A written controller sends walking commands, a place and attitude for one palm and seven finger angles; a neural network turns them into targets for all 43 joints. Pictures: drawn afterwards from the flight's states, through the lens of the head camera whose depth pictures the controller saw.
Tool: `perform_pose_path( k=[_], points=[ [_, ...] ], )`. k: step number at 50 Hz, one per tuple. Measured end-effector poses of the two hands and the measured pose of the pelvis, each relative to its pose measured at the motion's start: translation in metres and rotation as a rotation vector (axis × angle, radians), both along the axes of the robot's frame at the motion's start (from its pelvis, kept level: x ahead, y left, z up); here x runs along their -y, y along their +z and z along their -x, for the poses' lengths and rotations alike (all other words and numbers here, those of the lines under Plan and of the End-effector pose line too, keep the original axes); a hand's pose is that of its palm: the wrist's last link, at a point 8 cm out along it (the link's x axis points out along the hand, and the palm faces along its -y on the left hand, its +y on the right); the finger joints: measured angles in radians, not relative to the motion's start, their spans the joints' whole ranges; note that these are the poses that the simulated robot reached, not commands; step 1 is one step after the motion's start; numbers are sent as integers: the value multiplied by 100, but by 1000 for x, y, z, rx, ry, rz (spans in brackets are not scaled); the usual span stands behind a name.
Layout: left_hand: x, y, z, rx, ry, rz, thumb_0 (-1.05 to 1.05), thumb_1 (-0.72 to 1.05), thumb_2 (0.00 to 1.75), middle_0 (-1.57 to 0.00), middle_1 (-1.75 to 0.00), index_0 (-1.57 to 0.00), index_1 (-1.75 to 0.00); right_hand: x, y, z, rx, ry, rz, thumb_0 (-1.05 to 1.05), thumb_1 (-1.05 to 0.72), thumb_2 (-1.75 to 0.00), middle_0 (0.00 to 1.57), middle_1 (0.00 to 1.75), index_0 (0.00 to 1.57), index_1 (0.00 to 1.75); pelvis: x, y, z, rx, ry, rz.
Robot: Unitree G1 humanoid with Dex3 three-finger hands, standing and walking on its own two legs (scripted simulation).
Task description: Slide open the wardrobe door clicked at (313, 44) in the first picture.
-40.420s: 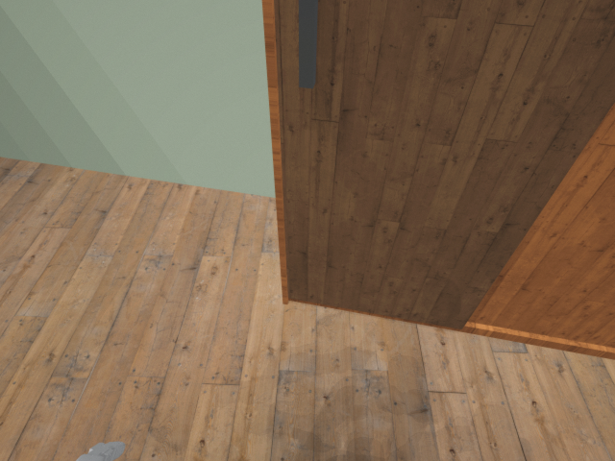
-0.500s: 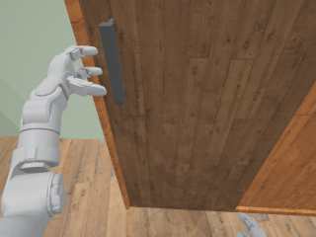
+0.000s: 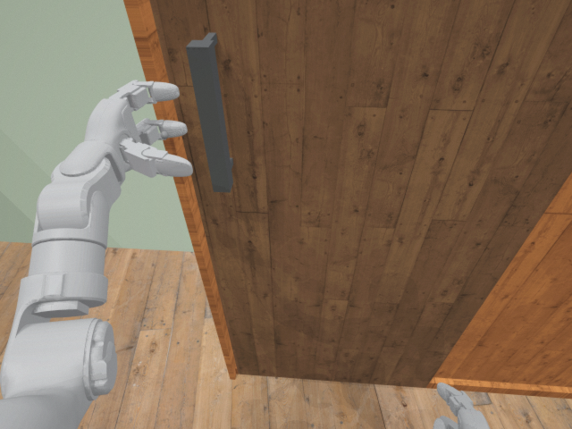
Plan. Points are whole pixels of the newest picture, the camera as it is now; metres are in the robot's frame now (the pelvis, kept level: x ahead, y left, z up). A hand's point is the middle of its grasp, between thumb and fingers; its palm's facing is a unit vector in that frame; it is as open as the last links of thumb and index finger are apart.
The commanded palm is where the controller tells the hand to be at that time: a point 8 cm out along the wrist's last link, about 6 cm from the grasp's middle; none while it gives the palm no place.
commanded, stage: move the hooked fingers beside the handle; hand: left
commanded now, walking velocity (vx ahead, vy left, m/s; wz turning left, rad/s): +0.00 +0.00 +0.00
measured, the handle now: (217, 117) +0.47 +0.13 +0.25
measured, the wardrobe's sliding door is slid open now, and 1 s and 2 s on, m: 0.01 0.01 0.01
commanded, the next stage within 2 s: feel for the door with the fingertips in 0.56 s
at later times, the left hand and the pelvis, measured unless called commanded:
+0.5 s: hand (159, 142) +0.38 +0.18 +0.26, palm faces +0.02 -1.00 -0.02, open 14.0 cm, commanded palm +0.36 +0.24 +0.25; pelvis -0.01 -0.01 +0.00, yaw +1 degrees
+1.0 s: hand (187, 137) +0.39 +0.15 +0.26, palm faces -0.01 -1.00 +0.00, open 14.0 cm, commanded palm +0.36 +0.21 +0.25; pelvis -0.01 +0.00 +0.00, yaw +0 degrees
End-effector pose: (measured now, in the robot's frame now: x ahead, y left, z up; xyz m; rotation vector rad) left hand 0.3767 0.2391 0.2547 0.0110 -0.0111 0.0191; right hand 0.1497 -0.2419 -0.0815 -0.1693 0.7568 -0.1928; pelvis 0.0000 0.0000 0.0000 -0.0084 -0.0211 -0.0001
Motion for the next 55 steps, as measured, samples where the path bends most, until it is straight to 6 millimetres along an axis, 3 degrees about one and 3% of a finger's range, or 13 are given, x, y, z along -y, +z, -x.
perform_pose_path(
  k=[11,24,37,45,55],
  points=[
    [-7,0,15,23,11,-12,-1,-50,30,-30,-120,-30,-120,3,0,-7,4,14,-5,1,-91,-89,20,30,20,30,4,0,-3,7,2,-1],
    [0,3,23,13,2,-17,-1,-51,30,-30,-120,-30,-120,2,4,-13,31,37,-2,1,-91,-89,20,30,20,30,7,-1,5,16,15,-1],
    [0,1,10,-1,7,-15,-1,-51,30,-30,-120,-30,-120,9,-4,12,-16,-1,3,1,-91,-89,20,30,20,30,7,-1,9,6,8,-1],
    [21,0,7,13,-33,-1,-1,-51,30,-30,-120,-30,-120,12,-10,23,-55,-16,6,1,-91,-89,20,30,20,30,5,-1,8,5,5,0],
    [35,1,10,16,-18,15,-1,-50,30,-30,-120,-30,-120,2,-2,6,-1,-3,-21,1,-91,-89,20,30,20,30,4,0,4,17,-12,-3]
  ],
)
